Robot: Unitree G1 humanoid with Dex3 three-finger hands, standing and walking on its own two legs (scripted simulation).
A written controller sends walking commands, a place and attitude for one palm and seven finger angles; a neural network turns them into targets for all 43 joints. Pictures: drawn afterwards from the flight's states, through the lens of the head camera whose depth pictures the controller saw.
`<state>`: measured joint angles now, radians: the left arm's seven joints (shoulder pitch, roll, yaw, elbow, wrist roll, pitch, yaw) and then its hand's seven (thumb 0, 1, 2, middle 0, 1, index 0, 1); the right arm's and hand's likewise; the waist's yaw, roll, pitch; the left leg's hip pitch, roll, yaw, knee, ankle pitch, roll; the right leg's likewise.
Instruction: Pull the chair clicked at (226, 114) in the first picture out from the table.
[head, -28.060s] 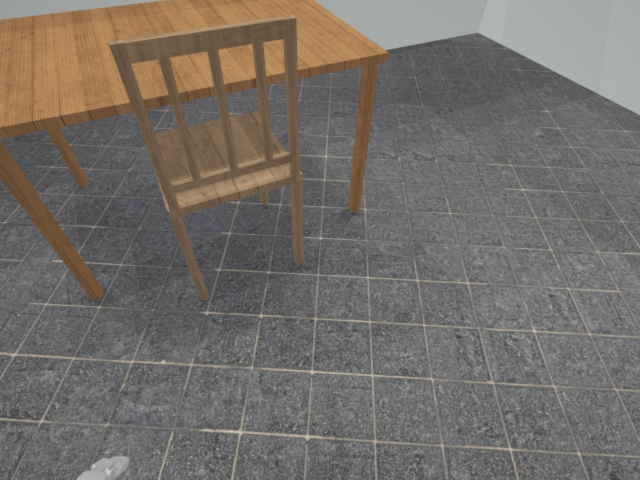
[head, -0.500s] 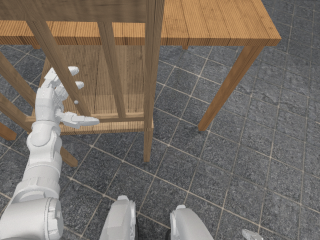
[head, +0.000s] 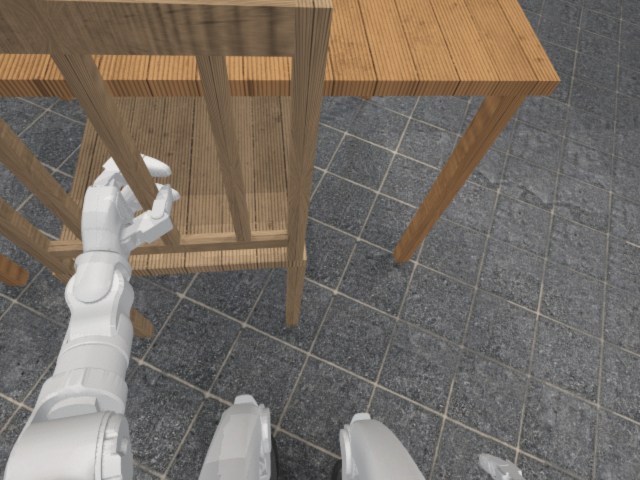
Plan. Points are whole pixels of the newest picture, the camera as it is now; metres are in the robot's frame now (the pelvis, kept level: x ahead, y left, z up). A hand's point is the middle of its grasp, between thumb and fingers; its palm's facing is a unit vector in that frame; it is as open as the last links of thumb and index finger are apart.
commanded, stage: hook a spindle and tug to test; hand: left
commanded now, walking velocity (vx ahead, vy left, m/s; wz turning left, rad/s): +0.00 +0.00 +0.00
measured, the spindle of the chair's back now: (137, 175) +0.46 +0.21 +0.06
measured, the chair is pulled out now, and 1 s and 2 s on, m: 0.00 0.06 0.22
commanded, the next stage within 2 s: step backward, pulling the chair out in 0.52 s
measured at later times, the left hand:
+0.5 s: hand (159, 234) +0.40 +0.19 +0.02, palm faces +0.10 -0.99 -0.04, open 5.5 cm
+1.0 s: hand (167, 247) +0.38 +0.17 +0.04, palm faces +0.14 -0.98 -0.10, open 5.2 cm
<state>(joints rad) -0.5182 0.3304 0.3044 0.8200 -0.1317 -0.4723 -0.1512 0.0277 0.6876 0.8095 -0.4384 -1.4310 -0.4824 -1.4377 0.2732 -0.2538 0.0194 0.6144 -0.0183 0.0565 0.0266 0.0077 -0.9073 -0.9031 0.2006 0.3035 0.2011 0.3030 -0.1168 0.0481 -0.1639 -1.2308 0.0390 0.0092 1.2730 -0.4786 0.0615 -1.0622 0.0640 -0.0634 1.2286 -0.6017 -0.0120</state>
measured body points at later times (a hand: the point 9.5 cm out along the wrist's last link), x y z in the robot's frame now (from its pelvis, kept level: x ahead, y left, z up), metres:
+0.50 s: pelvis +0.02 -0.01 +0.01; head +0.14 +0.01 +0.44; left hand +0.39 +0.24 +0.02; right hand +0.11 -0.27 -0.11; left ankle +0.06 +0.08 -0.62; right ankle -0.01 -0.12 -0.62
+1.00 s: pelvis +0.02 +0.00 +0.09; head +0.10 +0.02 +0.54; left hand +0.37 +0.22 +0.05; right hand +0.12 -0.26 -0.02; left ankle +0.06 +0.08 -0.62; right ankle -0.01 -0.12 -0.62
